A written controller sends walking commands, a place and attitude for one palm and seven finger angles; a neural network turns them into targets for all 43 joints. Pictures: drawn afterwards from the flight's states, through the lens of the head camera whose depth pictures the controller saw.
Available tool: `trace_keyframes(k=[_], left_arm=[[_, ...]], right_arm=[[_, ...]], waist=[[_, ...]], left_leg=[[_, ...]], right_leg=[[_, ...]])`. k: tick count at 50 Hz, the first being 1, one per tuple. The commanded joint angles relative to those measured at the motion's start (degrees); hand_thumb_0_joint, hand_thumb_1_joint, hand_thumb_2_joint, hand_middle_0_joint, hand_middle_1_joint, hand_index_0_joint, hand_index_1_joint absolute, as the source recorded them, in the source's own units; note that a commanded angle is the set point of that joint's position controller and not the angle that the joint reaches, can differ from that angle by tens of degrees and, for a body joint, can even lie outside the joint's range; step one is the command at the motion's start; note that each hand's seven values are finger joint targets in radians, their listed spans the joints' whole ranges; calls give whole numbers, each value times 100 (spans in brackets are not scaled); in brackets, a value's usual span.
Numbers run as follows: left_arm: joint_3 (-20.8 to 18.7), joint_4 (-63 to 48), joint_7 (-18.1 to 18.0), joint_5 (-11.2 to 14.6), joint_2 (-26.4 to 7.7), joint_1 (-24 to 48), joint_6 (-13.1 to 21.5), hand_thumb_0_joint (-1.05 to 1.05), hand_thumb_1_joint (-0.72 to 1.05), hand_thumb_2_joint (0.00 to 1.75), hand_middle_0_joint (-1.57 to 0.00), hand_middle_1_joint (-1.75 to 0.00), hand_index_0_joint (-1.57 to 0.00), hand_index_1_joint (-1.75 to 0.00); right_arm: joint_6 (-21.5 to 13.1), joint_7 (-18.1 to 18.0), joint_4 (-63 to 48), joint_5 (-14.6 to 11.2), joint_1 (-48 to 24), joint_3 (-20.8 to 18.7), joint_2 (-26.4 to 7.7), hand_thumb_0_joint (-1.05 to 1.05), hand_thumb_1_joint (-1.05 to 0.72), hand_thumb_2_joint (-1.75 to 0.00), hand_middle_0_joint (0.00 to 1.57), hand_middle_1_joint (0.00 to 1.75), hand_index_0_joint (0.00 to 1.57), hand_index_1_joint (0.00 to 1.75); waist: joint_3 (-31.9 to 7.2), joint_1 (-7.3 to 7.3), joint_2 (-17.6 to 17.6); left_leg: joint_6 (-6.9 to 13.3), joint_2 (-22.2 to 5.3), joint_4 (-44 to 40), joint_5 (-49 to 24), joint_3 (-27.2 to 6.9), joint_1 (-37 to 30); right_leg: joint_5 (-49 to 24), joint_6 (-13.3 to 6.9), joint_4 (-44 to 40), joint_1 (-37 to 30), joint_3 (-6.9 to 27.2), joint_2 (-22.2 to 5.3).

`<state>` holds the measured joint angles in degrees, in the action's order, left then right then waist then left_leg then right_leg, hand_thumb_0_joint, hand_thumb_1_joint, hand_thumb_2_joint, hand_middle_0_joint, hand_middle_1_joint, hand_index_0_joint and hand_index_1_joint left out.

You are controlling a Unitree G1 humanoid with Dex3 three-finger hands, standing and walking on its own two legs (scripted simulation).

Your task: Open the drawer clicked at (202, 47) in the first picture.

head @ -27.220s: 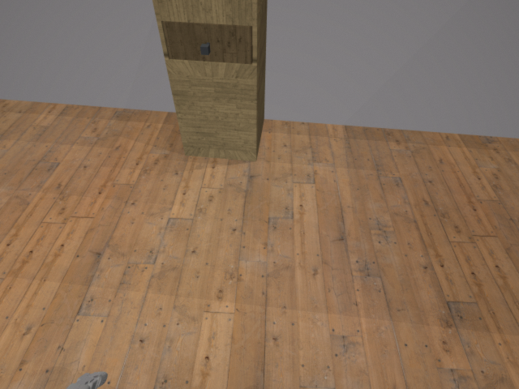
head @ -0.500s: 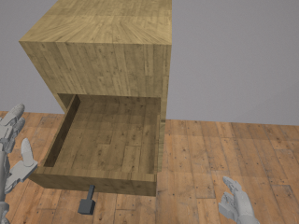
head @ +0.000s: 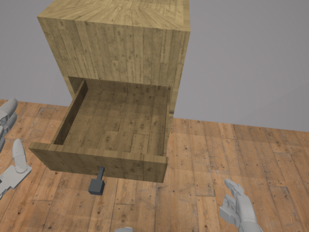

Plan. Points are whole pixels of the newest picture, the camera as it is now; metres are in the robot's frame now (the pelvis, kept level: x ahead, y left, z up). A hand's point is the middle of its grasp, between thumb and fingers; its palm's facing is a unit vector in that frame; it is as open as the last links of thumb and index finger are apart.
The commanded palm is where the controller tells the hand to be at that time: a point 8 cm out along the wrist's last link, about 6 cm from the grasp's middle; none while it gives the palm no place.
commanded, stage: step back with the hand held close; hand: left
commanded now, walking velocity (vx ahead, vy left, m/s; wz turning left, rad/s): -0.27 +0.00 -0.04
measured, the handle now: (98, 180) +0.26 +0.19 -0.09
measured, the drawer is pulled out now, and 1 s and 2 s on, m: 0.30 0.30 0.30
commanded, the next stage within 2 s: stop stepping back and stand still in 0.70 s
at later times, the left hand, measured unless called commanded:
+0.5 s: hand (46, 202) +0.14 +0.18 +0.16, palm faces +0.19 -0.84 -0.52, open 7.4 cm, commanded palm +0.06 +0.25 +0.19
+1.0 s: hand out of the picture -0.01 +0.13 +0.19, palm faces +0.30 -0.79 -0.53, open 7.4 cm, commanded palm -0.07 +0.19 +0.19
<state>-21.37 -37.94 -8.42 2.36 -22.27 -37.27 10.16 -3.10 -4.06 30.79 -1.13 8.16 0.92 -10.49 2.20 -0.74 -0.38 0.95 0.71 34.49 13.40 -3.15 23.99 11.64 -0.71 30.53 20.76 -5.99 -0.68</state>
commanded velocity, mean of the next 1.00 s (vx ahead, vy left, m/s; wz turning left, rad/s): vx -0.23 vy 0.03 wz -0.02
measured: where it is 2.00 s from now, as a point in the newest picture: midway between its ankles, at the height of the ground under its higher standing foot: outside the picture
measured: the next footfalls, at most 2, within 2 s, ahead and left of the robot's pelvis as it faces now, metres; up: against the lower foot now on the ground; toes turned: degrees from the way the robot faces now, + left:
right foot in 0.42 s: -0.13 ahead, -0.15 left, +0.00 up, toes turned -3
left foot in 0.70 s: -0.08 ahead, +0.04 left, +0.00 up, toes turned +1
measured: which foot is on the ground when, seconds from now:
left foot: down 0.00-0.52, up 0.54-0.68, down 0.70-1.00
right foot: down 0.00-0.16, up 0.18-0.40, down 0.42-0.70, up 0.72-0.98, down 1.00-1.00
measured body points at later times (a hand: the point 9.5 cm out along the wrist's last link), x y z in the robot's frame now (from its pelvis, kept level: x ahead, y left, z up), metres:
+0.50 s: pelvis -0.09 -0.03 +0.00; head +0.00 -0.02 +0.44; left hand +0.13 +0.23 +0.19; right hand +0.12 -0.24 -0.09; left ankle +0.05 +0.11 -0.73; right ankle -0.17 -0.14 -0.73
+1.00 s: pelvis -0.20 -0.09 +0.00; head -0.17 -0.07 +0.45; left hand -0.04 +0.18 +0.22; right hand -0.01 -0.30 -0.07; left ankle -0.12 +0.04 -0.73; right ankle -0.21 -0.22 -0.73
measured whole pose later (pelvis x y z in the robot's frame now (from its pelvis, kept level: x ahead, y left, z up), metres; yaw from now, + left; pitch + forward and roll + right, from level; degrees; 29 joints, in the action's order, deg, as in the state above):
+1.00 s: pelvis -0.20 -0.09 +0.00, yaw +0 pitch +0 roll -1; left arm -25.0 -45.6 -9.3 2.8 -28.0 -40.7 10.5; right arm -6.6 -2.5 30.6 -1.4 10.2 2.0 -8.5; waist 3.6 0.4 -2.4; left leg 0.0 -2.4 33.7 12.0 0.5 24.0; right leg 22.7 0.8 36.0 16.5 -5.2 -3.3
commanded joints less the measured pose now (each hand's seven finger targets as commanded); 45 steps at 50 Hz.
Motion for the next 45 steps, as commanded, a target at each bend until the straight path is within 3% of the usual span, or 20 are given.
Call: trace_keyframes(k=[1,3,5,8,10,13,21,24,25,26,27,29,31,32,33,35,37,40,42,45], left_arm=[[-479,-1321,-207,19,-854,395,407,0,90,90,-20,-30,-20,-30],[-548,-1317,-243,4,-886,389,353,0,90,90,-20,-30,-20,-30],[-674,-1284,-257,15,-926,295,311,0,90,90,-20,-30,-20,-30],[-874,-1425,-218,-34,-1034,199,402,0,90,90,-20,-30,-20,-30],[-988,-1497,-225,-143,-1113,330,470,0,90,90,-20,-30,-20,-30],[-806,-1410,-190,-30,-900,17,492,0,90,90,-20,-30,-20,-30],[-871,-1475,112,195,-1069,-16,542,0,90,90,-20,-30,-20,-30],[-1193,-1663,214,175,-1377,-258,692,0,90,90,-20,-30,-20,-30],[-1065,-1614,249,210,-1240,-277,680,0,90,90,-20,-30,-20,-30],[-1175,-1559,227,245,-1342,-250,675,0,90,90,-20,-30,-20,-30],[-1305,-1379,179,236,-1401,-420,678,0,90,90,-20,-30,-20,-30],[-1341,-803,151,222,-1222,-800,546,0,90,90,-20,-30,-20,-30],[-1124,-560,94,86,-957,-645,427,0,90,90,-20,-30,-20,-30],[-1005,-539,81,84,-877,-445,422,0,90,90,-20,-30,-20,-30],[-912,-647,50,127,-893,-292,419,0,90,90,-20,-30,-20,-30],[-660,-913,-18,48,-788,-77,414,0,90,90,-20,-30,-20,-30],[-432,-1047,21,-37,-582,27,524,0,90,90,-20,-30,-20,-30],[-616,-1942,-70,26,-901,-123,390,0,90,90,-20,-30,-20,-30],[-691,-2328,-117,2,-956,-261,318,0,90,90,-20,-30,-20,-30],[-941,-2223,-220,81,-1098,-490,259,0,90,90,-20,-30,-20,-30]], right_arm=[[-321,-99,-653,11,-263,-419,-880,0,-90,-90,20,30,20,30],[-305,-105,-540,81,-322,-374,-813,0,-90,-90,20,30,20,30],[-291,-138,-560,72,-373,-356,-791,0,-90,-90,20,30,20,30],[-379,-148,-784,26,-581,-365,-825,0,-90,-90,20,30,20,30],[-469,-125,-777,92,-502,-406,-750,0,-90,-90,20,30,20,30],[-603,-27,-581,90,-320,-461,-799,0,-90,-90,20,30,20,30],[-746,122,-351,81,-512,-351,-930,0,-90,-90,20,30,20,30],[-598,159,-478,43,-501,-372,-881,0,-90,-90,20,30,20,30],[-538,143,-556,-68,-459,-427,-829,0,-90,-90,20,30,20,30],[-507,90,-635,-225,-587,-497,-849,0,-90,-90,20,30,20,30],[-453,14,-766,-304,-788,-489,-785,0,-90,-90,20,30,20,30],[-399,-63,-855,-205,-1098,-303,-491,0,-90,-90,20,30,20,30],[-220,-178,-742,-63,-1163,-66,-340,0,-90,-90,20,30,20,30],[-158,-245,-684,-59,-1170,-75,-424,0,-90,-90,20,30,20,30],[-126,-259,-624,-64,-1047,-130,-541,0,-90,-90,20,30,20,30],[-190,-94,-460,-18,-618,-486,-698,0,-90,-90,20,30,20,30],[-492,77,-434,-39,-285,-642,-883,0,-90,-90,20,30,20,30],[-594,114,-480,20,-342,-529,-761,0,-90,-90,20,30,20,30],[-619,156,-618,-39,-326,-502,-775,0,-90,-90,20,30,20,30],[-626,103,-791,-71,-402,-364,-781,0,-90,-90,20,30,20,30]], waist=[[-620,175,-430],[-746,162,-508],[-707,169,-146],[-736,98,1502],[-634,119,1771],[-891,2,947],[-1645,-47,1245],[-2095,-106,671],[-2201,-47,-377],[-1988,7,-1295],[-1602,-13,-1467],[-1071,-21,-1015],[-669,212,-615],[-601,318,-400],[-722,384,-46],[-1056,215,871],[-1013,174,596],[-1471,106,1230],[-1350,112,1308],[-956,146,1505]], left_leg=[[-47,-31,980,1029,-59,-871],[-34,-53,1007,806,29,-1163],[20,-322,-86,727,-279,-940],[455,-1526,-2126,931,-1648,1087],[740,-1828,-2534,1523,-1913,1645],[727,-1546,-1497,-1051,-1318,-76],[541,-1314,-810,-3194,-959,-1848],[214,-877,-61,-2926,-284,-1922],[-29,-354,683,-2026,254,-1836],[-157,105,1554,43,562,-1188],[-157,355,2526,1398,471,-148],[-131,228,2807,2094,170,753],[-182,183,598,1529,503,639],[-217,246,-770,434,645,251],[-167,-130,-1906,-1725,525,-524],[562,-2145,-1128,-6405,-1203,-2472],[772,-2316,-1136,-5902,-770,-2491],[595,-1768,-1060,-4931,-297,-2066],[587,-1536,-1182,-3485,-190,-1648],[538,-1292,-1646,80,-221,-398]], right_leg=[[1689,-543,-1628,969,1492,-1404],[1315,-579,-1544,1046,1235,-1513],[929,-349,-933,692,829,-1051],[999,104,1248,-1057,427,-3],[1480,97,2615,-1151,689,80],[1605,79,1753,-250,623,33],[401,136,-689,-564,482,171],[-1235,97,-1350,-1110,411,-51],[-2513,-15,-1381,-1146,601,-463],[-3730,-278,-1192,-1015,874,-1211],[-4654,-590,-922,-1072,1120,-1691],[-5420,-866,-611,-1194,1184,-1882],[-6214,-375,5,-1676,447,-1151],[-6115,-151,510,-1684,316,-741],[-5089,45,1034,-1489,226,-492],[1578,41,2411,802,690,-9],[2161,-8,3551,1298,1035,154],[1680,210,3081,775,783,17],[1269,226,2646,434,417,-10],[1411,263,1582,-429,91,-34]])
